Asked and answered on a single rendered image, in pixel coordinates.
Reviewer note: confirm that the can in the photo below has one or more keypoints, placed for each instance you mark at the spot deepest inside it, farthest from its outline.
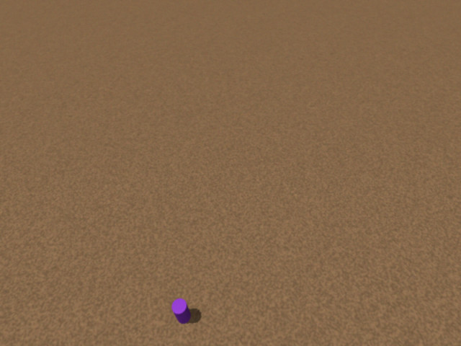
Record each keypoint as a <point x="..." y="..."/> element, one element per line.
<point x="181" y="311"/>

